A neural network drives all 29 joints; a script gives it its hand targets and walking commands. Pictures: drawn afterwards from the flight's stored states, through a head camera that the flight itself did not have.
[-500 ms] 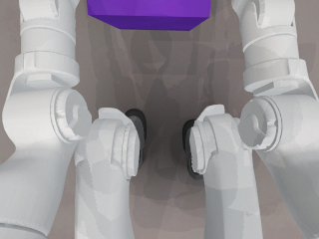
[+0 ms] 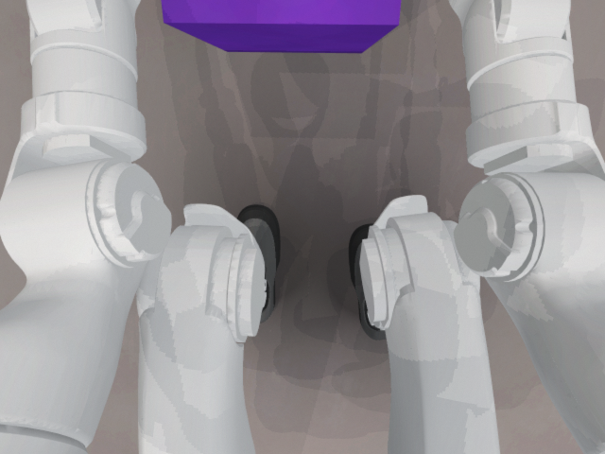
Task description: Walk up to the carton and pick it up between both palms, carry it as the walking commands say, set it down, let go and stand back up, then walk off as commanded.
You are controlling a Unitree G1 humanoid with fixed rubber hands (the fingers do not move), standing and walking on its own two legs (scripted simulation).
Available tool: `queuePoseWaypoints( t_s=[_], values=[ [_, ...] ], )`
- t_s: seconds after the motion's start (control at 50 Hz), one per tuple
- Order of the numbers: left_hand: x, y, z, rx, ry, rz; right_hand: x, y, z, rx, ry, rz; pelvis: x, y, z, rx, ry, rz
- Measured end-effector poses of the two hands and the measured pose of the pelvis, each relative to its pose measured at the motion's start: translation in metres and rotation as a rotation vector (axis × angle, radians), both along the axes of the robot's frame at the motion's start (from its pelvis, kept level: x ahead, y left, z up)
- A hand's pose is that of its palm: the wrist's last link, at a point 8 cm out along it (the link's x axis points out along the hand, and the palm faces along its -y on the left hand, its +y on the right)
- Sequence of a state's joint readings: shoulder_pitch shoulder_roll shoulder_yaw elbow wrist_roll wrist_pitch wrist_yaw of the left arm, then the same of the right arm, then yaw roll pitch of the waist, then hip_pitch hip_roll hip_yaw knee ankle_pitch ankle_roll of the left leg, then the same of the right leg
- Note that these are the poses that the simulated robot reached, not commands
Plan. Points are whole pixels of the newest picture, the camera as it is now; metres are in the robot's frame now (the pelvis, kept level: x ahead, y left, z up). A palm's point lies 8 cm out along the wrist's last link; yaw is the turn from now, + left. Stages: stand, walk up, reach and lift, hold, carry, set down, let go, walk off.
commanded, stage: set down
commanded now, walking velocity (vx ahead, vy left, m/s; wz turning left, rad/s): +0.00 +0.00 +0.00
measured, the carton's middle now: out of the picture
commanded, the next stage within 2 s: none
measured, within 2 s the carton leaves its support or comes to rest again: neither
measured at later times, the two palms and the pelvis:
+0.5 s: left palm out of the picture +0.57 +0.17 -0.16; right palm out of the picture +0.56 -0.12 -0.17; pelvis +0.00 +0.00 +0.00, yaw +0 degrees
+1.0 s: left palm out of the picture +0.56 +0.19 -0.15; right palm out of the picture +0.56 -0.15 -0.15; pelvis -0.01 +0.00 +0.01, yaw +0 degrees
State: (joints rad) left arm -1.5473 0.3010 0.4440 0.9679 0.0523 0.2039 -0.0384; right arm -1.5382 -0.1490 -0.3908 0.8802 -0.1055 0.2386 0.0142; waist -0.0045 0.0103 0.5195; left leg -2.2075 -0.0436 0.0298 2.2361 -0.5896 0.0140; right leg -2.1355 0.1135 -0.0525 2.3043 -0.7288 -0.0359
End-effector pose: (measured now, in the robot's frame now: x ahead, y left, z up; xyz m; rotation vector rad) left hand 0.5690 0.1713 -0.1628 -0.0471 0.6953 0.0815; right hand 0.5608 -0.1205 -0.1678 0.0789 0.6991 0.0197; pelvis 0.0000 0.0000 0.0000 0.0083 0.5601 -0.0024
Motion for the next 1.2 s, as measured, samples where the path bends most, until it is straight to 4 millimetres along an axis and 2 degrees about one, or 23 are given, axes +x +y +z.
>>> queuePoseWaypoints(
  t_s=[0.56,0.64,0.7,0.74,0.88,1.02,1.2],
  values=[
    [-0.001,0.0,-0.001,0.028,-0.016,-0.001,0.0,0.0,-0.002,-0.039,-0.025,0.006,0.001,-0.001,-0.001,-0.001,-0.005,-0.004],
    [-0.009,0.0,-0.012,0.071,0.038,-0.018,-0.004,-0.002,-0.011,-0.104,0.005,0.028,0.001,-0.001,0.001,0.0,0.0,-0.006],
    [-0.021,0.001,-0.026,0.098,0.089,-0.017,-0.009,-0.012,-0.02,-0.144,0.04,0.006,0.002,-0.001,0.003,0.001,0.01,-0.01],
    [-0.023,0.004,-0.028,0.105,0.089,0.004,-0.011,-0.02,-0.021,-0.154,0.046,-0.019,0.002,-0.001,0.005,0.002,0.014,-0.011],
    [-0.011,0.018,-0.006,0.103,0.018,0.052,-0.005,-0.04,-0.007,-0.174,0.044,-0.053,-0.004,-0.003,0.003,0.008,-0.002,-0.016],
    [-0.015,0.017,0.016,0.083,0.003,0.051,0.004,-0.033,0.025,-0.155,-0.029,-0.049,-0.013,-0.003,0.01,0.012,-0.021,-0.006],
    [-0.006,0.023,0.081,0.093,-0.046,0.064,0.005,-0.025,0.08,-0.161,-0.025,-0.063,-0.021,-0.003,0.048,0.001,-0.028,0.008]
  ],
)
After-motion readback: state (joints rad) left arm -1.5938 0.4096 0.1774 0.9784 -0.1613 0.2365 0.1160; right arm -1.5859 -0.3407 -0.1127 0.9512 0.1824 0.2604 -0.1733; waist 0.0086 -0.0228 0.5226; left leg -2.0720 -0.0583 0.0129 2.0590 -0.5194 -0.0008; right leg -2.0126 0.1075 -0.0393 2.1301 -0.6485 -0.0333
